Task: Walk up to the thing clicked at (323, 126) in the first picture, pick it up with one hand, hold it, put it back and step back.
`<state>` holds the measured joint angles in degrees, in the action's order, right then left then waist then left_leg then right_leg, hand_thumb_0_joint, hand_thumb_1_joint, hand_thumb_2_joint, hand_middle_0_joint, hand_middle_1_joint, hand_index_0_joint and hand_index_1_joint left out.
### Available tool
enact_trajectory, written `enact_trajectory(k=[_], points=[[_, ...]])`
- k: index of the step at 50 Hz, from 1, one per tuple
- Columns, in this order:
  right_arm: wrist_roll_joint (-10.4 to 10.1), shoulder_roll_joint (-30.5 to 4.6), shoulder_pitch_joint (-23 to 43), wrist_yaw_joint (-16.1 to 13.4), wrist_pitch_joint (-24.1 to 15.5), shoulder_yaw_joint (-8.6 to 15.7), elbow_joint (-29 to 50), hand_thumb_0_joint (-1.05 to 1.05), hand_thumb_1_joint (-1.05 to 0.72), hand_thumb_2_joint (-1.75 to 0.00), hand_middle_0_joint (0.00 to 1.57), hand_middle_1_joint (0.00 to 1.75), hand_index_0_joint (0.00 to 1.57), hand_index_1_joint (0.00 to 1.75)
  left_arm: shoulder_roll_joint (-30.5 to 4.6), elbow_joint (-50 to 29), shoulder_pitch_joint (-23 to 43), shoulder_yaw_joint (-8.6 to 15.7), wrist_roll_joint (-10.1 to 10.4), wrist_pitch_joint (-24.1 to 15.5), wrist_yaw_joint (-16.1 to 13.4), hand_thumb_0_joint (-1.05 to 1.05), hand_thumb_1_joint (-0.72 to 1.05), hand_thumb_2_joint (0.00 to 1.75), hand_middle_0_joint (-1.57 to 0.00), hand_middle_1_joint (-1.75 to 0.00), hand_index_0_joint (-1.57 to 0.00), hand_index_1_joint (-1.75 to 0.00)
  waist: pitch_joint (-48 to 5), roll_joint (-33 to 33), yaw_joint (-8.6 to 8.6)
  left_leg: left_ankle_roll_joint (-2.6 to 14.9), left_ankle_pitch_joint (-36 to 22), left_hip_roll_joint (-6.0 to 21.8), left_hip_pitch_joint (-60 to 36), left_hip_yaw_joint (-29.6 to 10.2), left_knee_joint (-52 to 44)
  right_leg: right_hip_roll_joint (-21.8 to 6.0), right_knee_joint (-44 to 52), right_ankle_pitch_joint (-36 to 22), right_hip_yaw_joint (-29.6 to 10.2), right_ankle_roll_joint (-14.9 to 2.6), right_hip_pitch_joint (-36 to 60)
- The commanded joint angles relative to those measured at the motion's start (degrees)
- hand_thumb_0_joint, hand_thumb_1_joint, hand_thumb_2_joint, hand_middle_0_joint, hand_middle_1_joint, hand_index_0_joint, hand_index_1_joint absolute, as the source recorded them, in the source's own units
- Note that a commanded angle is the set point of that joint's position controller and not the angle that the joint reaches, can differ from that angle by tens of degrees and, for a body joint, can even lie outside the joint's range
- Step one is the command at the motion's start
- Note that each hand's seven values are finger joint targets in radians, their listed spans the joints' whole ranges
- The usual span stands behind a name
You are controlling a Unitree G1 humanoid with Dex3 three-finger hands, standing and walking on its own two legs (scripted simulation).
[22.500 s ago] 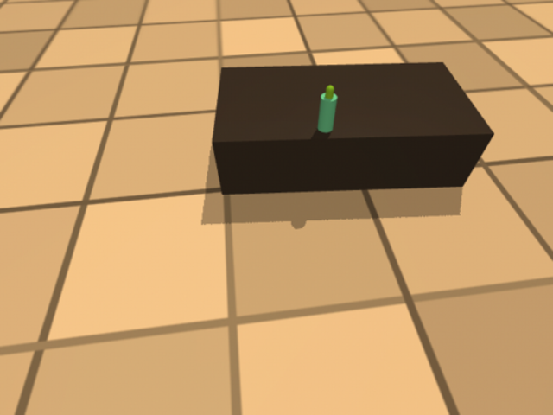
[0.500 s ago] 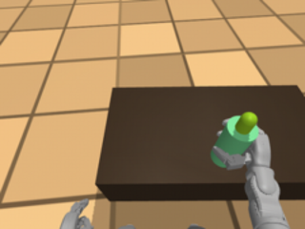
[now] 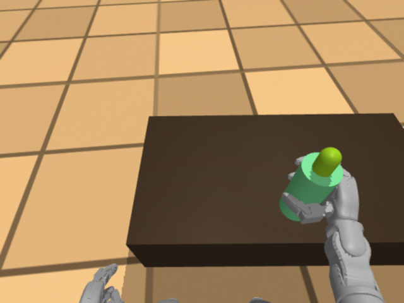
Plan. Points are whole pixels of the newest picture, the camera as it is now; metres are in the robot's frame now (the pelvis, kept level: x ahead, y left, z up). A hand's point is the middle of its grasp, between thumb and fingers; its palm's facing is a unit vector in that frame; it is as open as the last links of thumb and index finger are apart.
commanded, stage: hold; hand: right
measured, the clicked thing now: (311, 183) +0.32 -0.17 +0.07
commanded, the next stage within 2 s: crouch in 0.36 s
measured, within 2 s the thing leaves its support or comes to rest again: neither
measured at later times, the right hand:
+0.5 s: hand (308, 189) +0.32 -0.16 +0.05, palm faces +0.11 +0.99 -0.02, open 9.2 cm
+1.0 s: hand (289, 199) +0.36 -0.17 -0.07, palm faces +0.07 +1.00 -0.01, open 9.2 cm
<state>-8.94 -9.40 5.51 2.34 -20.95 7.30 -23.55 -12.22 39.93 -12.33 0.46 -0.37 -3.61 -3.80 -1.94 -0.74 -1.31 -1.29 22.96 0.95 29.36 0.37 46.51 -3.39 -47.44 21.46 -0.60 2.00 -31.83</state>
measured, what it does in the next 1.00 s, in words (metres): lowers itself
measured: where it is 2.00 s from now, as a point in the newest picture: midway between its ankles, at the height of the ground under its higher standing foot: outside the picture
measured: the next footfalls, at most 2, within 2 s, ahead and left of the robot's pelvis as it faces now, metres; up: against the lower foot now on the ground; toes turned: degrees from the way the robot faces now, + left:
none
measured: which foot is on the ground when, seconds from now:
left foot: down 0.00-1.00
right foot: down 0.00-1.00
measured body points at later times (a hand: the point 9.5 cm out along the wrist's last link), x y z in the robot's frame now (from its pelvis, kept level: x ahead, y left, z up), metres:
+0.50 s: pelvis +0.00 +0.00 +0.00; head +0.04 +0.00 +0.45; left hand +0.14 +0.25 -0.11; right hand +0.31 -0.22 +0.06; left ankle +0.01 +0.13 -0.70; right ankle +0.03 -0.14 -0.70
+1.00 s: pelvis -0.02 +0.00 -0.08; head +0.10 -0.01 +0.36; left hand +0.10 +0.27 -0.19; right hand +0.35 -0.22 -0.07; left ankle +0.01 +0.13 -0.70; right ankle +0.03 -0.14 -0.70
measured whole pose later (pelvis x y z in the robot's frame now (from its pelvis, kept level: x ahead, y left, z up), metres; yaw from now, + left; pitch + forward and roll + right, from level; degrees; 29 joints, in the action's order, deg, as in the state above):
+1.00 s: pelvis -0.02 +0.00 -0.08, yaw +1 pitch +21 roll +1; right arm -8.1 -12.6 19.9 7.7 -33.9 14.6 -42.5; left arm -13.6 39.3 -10.7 1.5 -2.8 -4.8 -1.7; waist -7.1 1.1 -3.6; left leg -1.2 30.9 0.5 61.1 -0.4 71.4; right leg -3.7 -71.4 29.0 -1.3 2.3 -63.1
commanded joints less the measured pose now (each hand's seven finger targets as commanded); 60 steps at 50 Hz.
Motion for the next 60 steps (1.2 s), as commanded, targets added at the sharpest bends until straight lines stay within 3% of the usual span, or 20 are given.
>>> enact_trajectory(k=[1,3,9,12,14,25,27,30,34,35,36,38,40,41,44,45,48,49,50,60], points=[[-1.1,-7.9,16.3,0.3,-5.4,3.3,15.0,0.0,-0.26,-1.33,1.35,1.46,1.38,1.46,-8.0,-7.5,2.3,2.8,0.1,-2.2,-0.6,0.0,0.9,0.9,-0.2,-0.31,-0.2,-0.3,-16.0,-0.5,0.43,1.25,-13.1,-1.4,-4.3,1.1,-7.1,2.1,6.5,-9.6,1.1,-2.11,8.8],[-1.3,-8.2,17.5,0.3,-5.9,3.0,19.2,0.0,-0.29,-1.33,1.35,1.46,1.38,1.46,-8.0,-7.8,2.6,2.7,0.2,-2.1,-0.7,0.0,0.9,0.9,-0.2,-0.31,-0.21,-0.3,-18.1,-1.9,0.45,1.37,-13.6,-1.4,-4.8,1.1,-7.0,2.0,6.6,-10.2,1.1,-1.86,11.1],[-1.7,-6.6,16.1,0.2,-5.0,2.3,15.2,0.0,-0.27,-1.33,1.35,1.46,1.38,1.46,-7.7,-7.0,2.4,2.5,0.2,-2.3,-0.9,0.0,0.89,0.91,-0.2,-0.31,-0.2,-0.31,-14.9,0.2,-0.45,1.16,-13.2,-1.4,-3.4,1.1,-7.2,2.0,6.3,-9.6,1.1,-2.17,9.0],[-1.7,-8.7,17.9,0.0,-5.5,4.1,18.9,0.0,-0.26,-1.33,1.35,1.46,1.38,1.46,-7.4,-7.5,2.6,2.4,0.2,-2.3,-0.9,0.0,0.89,0.91,-0.2,-0.31,-0.2,-0.31,-16.6,0.9,0.23,0.87,-14.6,-1.1,-5.4,0.7,-7.2,2.2,5.7,-10.7,1.2,-2.41,9.0],[-1.5,-7.3,13.7,0.4,-5.0,2.9,15.1,0.0,-0.26,-1.33,1.35,1.46,1.38,1.46,-7.8,-7.1,2.6,2.5,0.1,-2.3,-1.0,0.0,0.89,0.91,-0.2,-0.31,-0.2,-0.3,-16.1,0.6,0.42,0.91,-15.4,-1.0,-5.3,0.6,-7.0,2.3,5.5,-11.4,1.4,-2.33,8.9],[-1.6,-8.5,19.3,0.2,-5.0,3.7,19.9,0.0,-0.31,-1.29,1.36,1.43,1.37,1.43,-7.1,-7.3,2.4,2.2,0.2,-2.2,-1.1,0.0,0.9,0.92,-0.19,-0.31,-0.19,-0.31,-17.8,-0.6,-0.25,1.03,-15.0,-1.2,-5.3,1.0,-7.2,2.1,6.0,-11.1,1.2,-2.26,10.4],[-1.6,-5.8,13.2,0.8,-4.0,2.2,12.1,0.0,-0.3,-1.3,1.36,1.44,1.38,1.44,-8.0,-6.6,2.4,2.8,0.1,-2.3,-1.1,0.0,0.9,0.92,-0.19,-0.31,-0.2,-0.31,-13.8,0.8,-0.55,0.96,-15.0,-1.3,-3.8,1.3,-7.0,2.1,6.0,-11.1,1.1,-2.34,7.9],[-1.6,-8.1,18.2,1.1,-5.4,4.0,14.1,0.0,-0.28,-1.28,1.35,1.43,1.36,1.43,-7.5,-6.5,2.6,2.6,-0.1,-2.2,-1.0,0.0,0.9,0.91,-0.19,-0.31,-0.19,-0.3,-13.7,0.4,-0.28,0.97,-13.1,-1.1,-2.5,1.0,-6.5,2.0,5.5,-9.4,1.1,-2.4,7.0],[-1.9,-6.9,18.7,2.1,-7.1,4.8,8.0,0.0,-0.28,-1.28,1.34,1.42,1.36,1.42,-7.9,-6.0,2.5,3.0,-0.5,-2.6,-0.5,0.0,0.9,0.91,-0.2,-0.31,-0.2,-0.3,-13.4,0.8,-0.5,1.08,-11.2,-1.1,1.1,0.8,-4.0,2.0,3.2,-7.5,0.9,-2.53,3.3],[-1.7,-6.4,20.3,2.4,-8.0,4.0,7.0,0.0,-0.26,-1.29,1.33,1.42,1.35,1.42,-8.1,-5.8,2.0,3.2,-0.7,-2.7,-0.4,0.0,0.91,0.91,-0.2,-0.31,-0.2,-0.3,-15.0,1.3,-1.09,1.12,-11.7,-1.1,2.1,0.7,-2.6,2.0,2.0,-8.0,0.8,-2.58,2.7],[-1.4,-9.3,23.3,2.2,-9.1,6.3,7.8,0.0,-0.25,-1.29,1.33,1.43,1.35,1.43,-8.1,-5.6,1.5,3.3,-0.8,-2.6,-0.4,0.0,0.9,0.91,-0.2,-0.31,-0.2,-0.31,-16.8,0.9,-0.81,1.09,-13.0,-0.8,2.1,0.0,-1.6,2.1,0.4,-9.1,0.9,-2.67,1.8],[-1.4,-5.8,20.9,3.4,-10.1,4.8,-1.1,0.0,-0.27,-1.31,1.34,1.44,1.37,1.44,-7.8,-5.5,1.7,3.0,-0.9,-2.8,0.0,0.0,0.91,0.91,-0.2,-0.31,-0.2,-0.3,-16.2,2.7,-1.57,1.08,-12.6,-0.9,6.7,0.0,1.9,2.2,-3.1,-8.6,0.7,-2.81,-2.5],[-1.1,-9.4,26.8,3.7,-12.7,7.3,0.7,0.0,-0.25,-1.3,1.31,1.42,1.34,1.42,-8.7,-5.1,0.6,3.7,-1.3,-2.7,0.2,0.0,0.9,0.91,-0.2,-0.31,-0.21,-0.31,-18.5,0.1,-1.65,1.32,-11.0,-0.9,10.5,-0.5,4.9,2.1,-6.0,-7.4,0.5,-2.71,-4.7],[-1.1,-6.3,25.2,4.2,-13.4,5.6,-4.2,0.0,-0.25,-1.3,1.31,1.43,1.34,1.43,-8.2,-5.5,0.8,3.3,-1.4,-2.9,0.6,0.0,0.9,0.91,-0.2,-0.31,-0.21,-0.3,-19.7,2.1,-2.09,1.37,-9.7,-1.3,13.4,0.0,7.0,2.1,-7.5,-6.2,0.1,-2.73,-6.9],[-0.7,-11.5,32.0,4.6,-17.2,9.2,-2.8,0.0,-0.25,-1.33,1.32,1.45,1.36,1.45,-9.2,-5.6,-0.4,4.0,-2.0,-2.9,1.1,0.0,0.91,0.9,-0.2,-0.31,-0.21,-0.3,-25.0,-0.9,-1.68,1.81,-5.7,-1.7,20.0,0.2,12.3,1.7,-11.7,-3.3,-0.4,-2.27,-10.8],[-0.5,-11.3,31.3,5.1,-17.9,8.7,-5.1,0.0,-0.27,-1.32,1.32,1.44,1.35,1.44,-9.6,-5.6,-0.3,4.0,-2.1,-2.9,1.3,0.0,0.91,0.91,-0.2,-0.31,-0.21,-0.31,-25.8,-1.9,-1.8,1.94,-4.6,-1.8,21.9,0.5,13.7,1.8,-12.9,-2.3,-0.5,-2.13,-12.4],[-1.0,-14.1,37.1,5.9,-20.1,10.7,-2.2,0.0,-0.28,-1.33,1.33,1.45,1.36,1.45,-10.3,-5.9,-1.5,4.4,-2.4,-2.7,1.6,0.0,0.91,0.91,-0.2,-0.31,-0.2,-0.31,-35.6,-4.5,-1.6,2.16,-7.3,-1.8,25.0,0.1,18.8,1.9,-19.0,-6.4,-0.3,-2.2,-13.6],[-0.9,-15.4,36.3,6.0,-20.0,12.3,-5.5,0.0,-0.29,-1.32,1.33,1.44,1.36,1.44,-10.7,-5.7,-1.6,4.3,-2.5,-2.5,1.6,0.0,0.91,0.91,-0.2,-0.31,-0.2,-0.31,-35.4,-3.8,-1.48,2.09,-7.2,-1.8,25.5,0.1,19.8,2.1,-20.3,-6.2,-0.3,-2.24,-15.2],[-0.9,-14.1,35.1,6.3,-19.9,11.0,-6.1,0.0,-0.27,-1.31,1.31,1.43,1.34,1.43,-10.9,-5.7,-1.6,4.4,-2.5,-2.4,1.7,0.0,0.91,0.92,-0.2,-0.31,-0.2,-0.31,-35.7,-3.4,-1.63,2.23,-7.4,-1.9,27.2,0.5,21.2,2.0,-21.2,-7.1,-0.6,-2.16,-16.5],[-0.9,-15.7,41.0,6.8,-18.2,13.4,-8.1,0.0,-0.27,-1.28,1.29,1.4,1.32,1.4,-11.9,-5.0,-3.2,4.9,-2.4,-0.4,3.5,0.0,0.91,0.91,-0.2,-0.31,-0.21,-0.3,-42.0,-2.9,-2.6,2.43,-9.1,-1.9,34.0,0.7,28.4,1.9,-30.5,-8.0,-1.3,-2.84,-25.0]])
